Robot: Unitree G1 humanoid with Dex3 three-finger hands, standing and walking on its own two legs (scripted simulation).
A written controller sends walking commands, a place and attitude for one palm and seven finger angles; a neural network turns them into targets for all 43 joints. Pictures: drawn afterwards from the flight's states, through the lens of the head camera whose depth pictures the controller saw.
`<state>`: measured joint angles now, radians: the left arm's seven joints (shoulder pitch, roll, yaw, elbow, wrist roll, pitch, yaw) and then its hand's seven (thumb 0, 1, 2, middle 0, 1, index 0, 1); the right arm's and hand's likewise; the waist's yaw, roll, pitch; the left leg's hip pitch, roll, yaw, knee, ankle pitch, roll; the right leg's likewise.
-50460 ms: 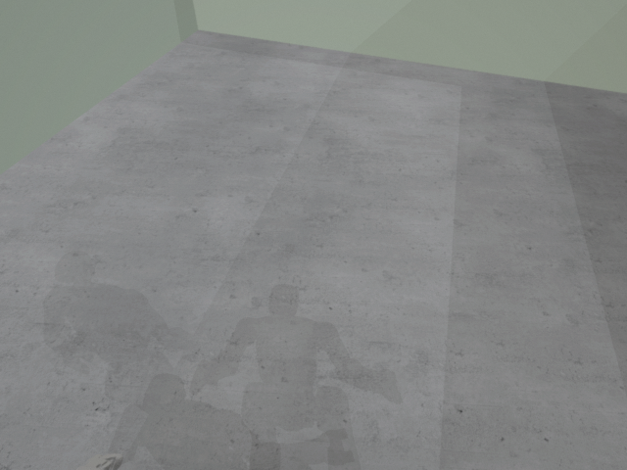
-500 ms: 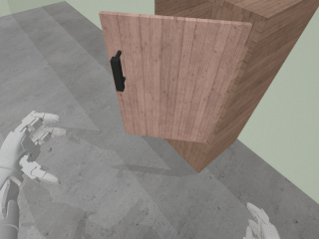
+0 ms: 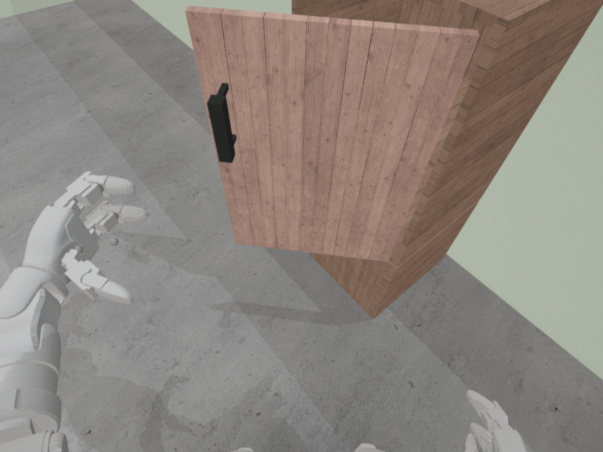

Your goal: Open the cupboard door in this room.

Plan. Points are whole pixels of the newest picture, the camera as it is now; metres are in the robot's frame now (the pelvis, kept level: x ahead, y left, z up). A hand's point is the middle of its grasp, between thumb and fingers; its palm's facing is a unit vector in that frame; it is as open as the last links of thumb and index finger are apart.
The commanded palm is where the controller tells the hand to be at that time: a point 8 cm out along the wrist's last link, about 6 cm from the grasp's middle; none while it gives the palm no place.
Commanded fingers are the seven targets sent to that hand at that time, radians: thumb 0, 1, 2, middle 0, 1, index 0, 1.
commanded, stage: move the hooked fingers beside the handle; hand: left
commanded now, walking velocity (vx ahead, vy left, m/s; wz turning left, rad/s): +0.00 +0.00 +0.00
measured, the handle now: (225, 123) +0.62 +0.16 +0.07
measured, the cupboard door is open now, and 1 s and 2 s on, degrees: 43 43 43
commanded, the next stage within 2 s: none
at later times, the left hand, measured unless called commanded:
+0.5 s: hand (144, 194) +0.43 +0.24 +0.09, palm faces -0.09 -1.00 -0.02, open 14.0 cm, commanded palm +0.42 +0.30 +0.08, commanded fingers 0.00 -0.50 0.30 -0.30 -1.20 -0.30 -1.20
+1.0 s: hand (170, 149) +0.53 +0.23 +0.08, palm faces -0.10 -0.99 -0.03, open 14.0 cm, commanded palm +0.52 +0.28 +0.08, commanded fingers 0.00 -0.50 0.30 -0.30 -1.20 -0.30 -1.20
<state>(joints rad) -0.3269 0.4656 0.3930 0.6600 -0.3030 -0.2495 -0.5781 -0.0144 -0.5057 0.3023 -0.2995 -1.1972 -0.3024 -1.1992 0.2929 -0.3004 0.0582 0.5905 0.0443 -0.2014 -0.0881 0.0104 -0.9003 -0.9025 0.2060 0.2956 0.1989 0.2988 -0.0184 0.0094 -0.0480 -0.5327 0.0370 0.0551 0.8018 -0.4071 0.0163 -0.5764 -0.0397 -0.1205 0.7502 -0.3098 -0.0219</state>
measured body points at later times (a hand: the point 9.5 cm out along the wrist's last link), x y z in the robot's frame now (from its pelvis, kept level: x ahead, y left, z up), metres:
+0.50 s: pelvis +0.00 +0.00 -0.01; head +0.08 +0.01 +0.44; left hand +0.43 +0.30 +0.09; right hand +0.06 -0.27 -0.11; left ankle +0.00 +0.11 -0.71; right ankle +0.04 -0.11 -0.71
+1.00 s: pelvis +0.01 +0.01 -0.02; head +0.15 +0.03 +0.41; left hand +0.53 +0.29 +0.08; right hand -0.02 -0.27 -0.12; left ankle +0.00 +0.11 -0.71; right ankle +0.04 -0.11 -0.71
